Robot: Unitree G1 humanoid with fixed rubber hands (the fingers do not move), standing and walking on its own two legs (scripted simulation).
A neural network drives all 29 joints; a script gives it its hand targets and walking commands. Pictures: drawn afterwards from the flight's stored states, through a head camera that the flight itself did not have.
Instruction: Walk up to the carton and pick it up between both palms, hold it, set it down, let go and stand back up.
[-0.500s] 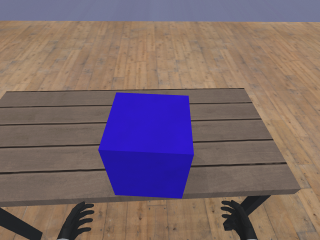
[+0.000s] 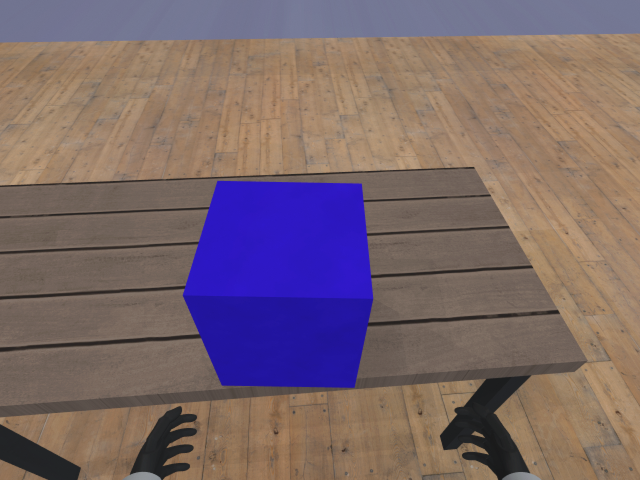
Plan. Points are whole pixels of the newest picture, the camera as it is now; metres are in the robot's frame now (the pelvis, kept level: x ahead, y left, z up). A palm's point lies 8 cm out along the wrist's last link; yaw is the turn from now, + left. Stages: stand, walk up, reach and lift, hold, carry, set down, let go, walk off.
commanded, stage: let go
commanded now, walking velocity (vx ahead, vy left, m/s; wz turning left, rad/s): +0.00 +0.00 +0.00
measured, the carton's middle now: (288, 288) +0.39 +0.05 +0.00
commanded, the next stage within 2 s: stand in 0.16 s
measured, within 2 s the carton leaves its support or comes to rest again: neither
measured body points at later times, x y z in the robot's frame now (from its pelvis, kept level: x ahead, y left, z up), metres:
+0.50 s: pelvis -0.01 +0.01 +0.00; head -0.02 +0.00 +0.44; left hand +0.10 +0.27 -0.11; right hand +0.10 -0.25 -0.12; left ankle +0.00 +0.12 -0.74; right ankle -0.02 -0.09 -0.74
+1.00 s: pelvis -0.05 +0.02 -0.01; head -0.06 +0.03 +0.44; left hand +0.01 +0.28 -0.13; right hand +0.01 -0.23 -0.14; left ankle +0.00 +0.12 -0.75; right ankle -0.02 -0.10 -0.74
